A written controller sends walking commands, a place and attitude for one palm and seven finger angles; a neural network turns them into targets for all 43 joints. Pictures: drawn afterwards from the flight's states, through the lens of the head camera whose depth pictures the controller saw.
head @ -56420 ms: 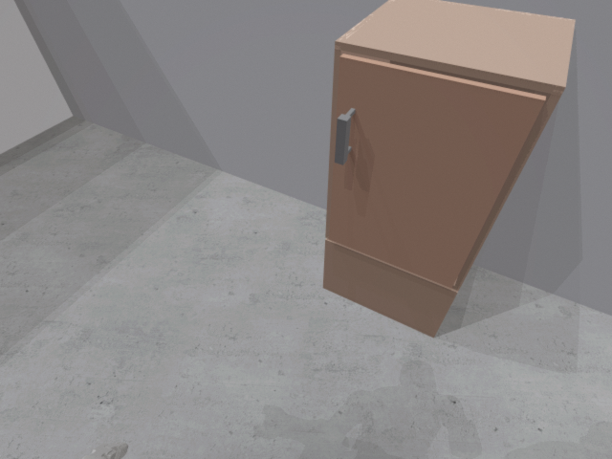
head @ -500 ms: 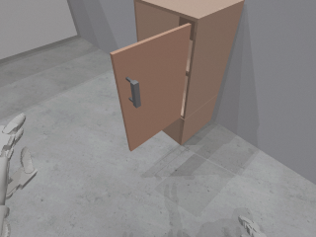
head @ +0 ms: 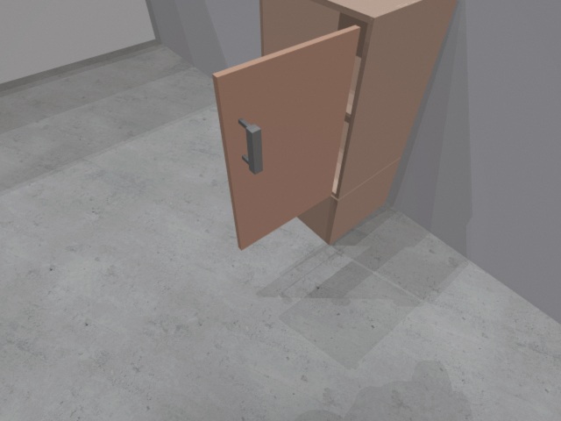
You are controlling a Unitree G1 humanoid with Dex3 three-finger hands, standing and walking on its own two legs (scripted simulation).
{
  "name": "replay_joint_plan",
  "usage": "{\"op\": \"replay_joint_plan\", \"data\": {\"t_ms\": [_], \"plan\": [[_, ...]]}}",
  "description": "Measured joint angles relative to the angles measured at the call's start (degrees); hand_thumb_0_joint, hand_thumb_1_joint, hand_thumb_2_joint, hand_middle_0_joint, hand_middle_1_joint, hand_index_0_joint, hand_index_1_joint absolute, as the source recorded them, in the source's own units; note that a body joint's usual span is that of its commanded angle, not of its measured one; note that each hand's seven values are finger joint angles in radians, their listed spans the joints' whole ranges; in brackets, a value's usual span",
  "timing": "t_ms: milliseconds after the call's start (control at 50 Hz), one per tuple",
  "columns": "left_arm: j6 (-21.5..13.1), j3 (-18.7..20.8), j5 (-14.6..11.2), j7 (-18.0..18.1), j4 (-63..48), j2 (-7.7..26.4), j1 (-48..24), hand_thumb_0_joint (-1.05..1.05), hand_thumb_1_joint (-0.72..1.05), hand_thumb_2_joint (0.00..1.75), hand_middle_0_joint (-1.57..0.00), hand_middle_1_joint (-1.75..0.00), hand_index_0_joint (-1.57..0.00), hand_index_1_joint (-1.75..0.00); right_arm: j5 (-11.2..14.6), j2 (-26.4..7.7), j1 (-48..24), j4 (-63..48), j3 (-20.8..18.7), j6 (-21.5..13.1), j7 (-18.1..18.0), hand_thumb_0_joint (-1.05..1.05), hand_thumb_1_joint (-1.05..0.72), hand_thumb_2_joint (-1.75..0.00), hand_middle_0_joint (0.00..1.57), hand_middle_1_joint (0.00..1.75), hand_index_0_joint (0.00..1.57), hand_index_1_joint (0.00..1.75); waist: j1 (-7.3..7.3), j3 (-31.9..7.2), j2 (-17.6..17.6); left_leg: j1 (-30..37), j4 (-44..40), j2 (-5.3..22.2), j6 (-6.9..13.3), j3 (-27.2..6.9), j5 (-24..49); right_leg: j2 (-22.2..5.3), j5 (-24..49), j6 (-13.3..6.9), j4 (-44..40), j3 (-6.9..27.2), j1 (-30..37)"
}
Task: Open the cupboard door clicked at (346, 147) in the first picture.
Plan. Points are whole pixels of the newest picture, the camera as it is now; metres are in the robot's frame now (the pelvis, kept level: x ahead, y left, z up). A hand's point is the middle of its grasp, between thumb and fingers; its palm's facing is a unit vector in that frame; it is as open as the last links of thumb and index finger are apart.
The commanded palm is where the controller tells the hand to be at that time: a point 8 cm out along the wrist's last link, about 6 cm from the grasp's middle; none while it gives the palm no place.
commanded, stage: let the arm hang, fingers relaxed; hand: left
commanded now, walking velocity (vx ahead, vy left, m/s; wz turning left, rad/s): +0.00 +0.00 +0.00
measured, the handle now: (249, 145) +0.68 +0.12 -0.02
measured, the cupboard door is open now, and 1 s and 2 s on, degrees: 88 88 88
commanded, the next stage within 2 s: look to check the result in 0.56 s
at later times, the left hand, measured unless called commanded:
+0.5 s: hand out of the picture -0.01 +0.18 -0.17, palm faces +0.01 -0.98 -0.18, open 7.4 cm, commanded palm none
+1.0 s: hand out of the picture +0.03 +0.20 -0.17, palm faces +0.00 -0.98 -0.20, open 7.4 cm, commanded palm none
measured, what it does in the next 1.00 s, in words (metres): stands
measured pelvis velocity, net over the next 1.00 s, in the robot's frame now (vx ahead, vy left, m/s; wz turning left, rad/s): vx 0.02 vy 0.03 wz -0.04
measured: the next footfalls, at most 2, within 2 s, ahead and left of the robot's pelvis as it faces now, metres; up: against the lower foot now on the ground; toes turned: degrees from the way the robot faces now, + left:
none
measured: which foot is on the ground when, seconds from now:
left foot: down 0.00-1.00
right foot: down 0.00-1.00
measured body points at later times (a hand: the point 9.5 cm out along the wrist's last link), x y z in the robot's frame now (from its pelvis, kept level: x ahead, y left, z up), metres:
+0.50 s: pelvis +0.00 +0.02 +0.00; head +0.00 +0.01 +0.45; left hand -0.01 +0.23 -0.16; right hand -0.07 -0.17 -0.16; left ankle -0.01 +0.12 -0.74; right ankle +0.06 -0.05 -0.74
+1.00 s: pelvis +0.02 +0.03 +0.00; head +0.03 +0.02 +0.45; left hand +0.03 +0.25 -0.15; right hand +0.00 -0.18 -0.16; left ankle -0.01 +0.12 -0.74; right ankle +0.06 -0.05 -0.74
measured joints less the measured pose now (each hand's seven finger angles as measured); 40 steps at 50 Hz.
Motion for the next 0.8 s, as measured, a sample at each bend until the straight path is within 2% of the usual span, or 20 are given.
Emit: {"op": "replay_joint_plan", "data": {"t_ms": [160, 420, 800], "plan": [[-0.6, -0.7, -0.1, -0.1, 4.8, -1.4, 0.5, 0.01, 0.91, 0.90, -0.20, -0.30, -0.20, -0.30, 0.0, 0.7, 2.7, 3.6, 0.4, -0.7, -0.2, 0.00, -0.91, -0.89, 0.19, 0.29, 0.20, 0.30, -0.10, -1.1, 0.8, 2.3, -3.9, -1.2, 0.9, 1.4, 2.1, -1.0, 1.4, 0.1, -1.6, 1.5, 1.0], [-1.1, -1.0, 0.1, 0.3, 6.1, -4.2, 0.9, 0.01, 0.91, 0.90, -0.20, -0.30, -0.20, -0.30, -0.1, 3.0, 4.7, 5.0, 0.7, -1.3, -0.5, 0.00, -0.91, -0.89, 0.19, 0.29, 0.20, 0.30, -0.62, -2.1, -0.1, 1.6, -3.5, -1.8, 1.6, 2.7, 1.7, -1.5, 0.8, 0.6, 0.2, 2.8, -0.7], [-2.1, -1.3, 0.0, 0.5, 7.0, -4.5, 0.7, 0.01, 0.91, 0.90, -0.20, -0.30, -0.20, -0.30, 0.5, 2.8, 2.1, 4.6, 0.7, -2.6, -1.0, 0.00, -0.91, -0.89, 0.19, 0.29, 0.20, 0.30, -0.58, -0.9, 0.2, 3.7, -4.6, -2.3, 2.2, 2.9, 0.6, -1.9, -1.2, 1.2, 1.1, 3.2, 0.4]]}}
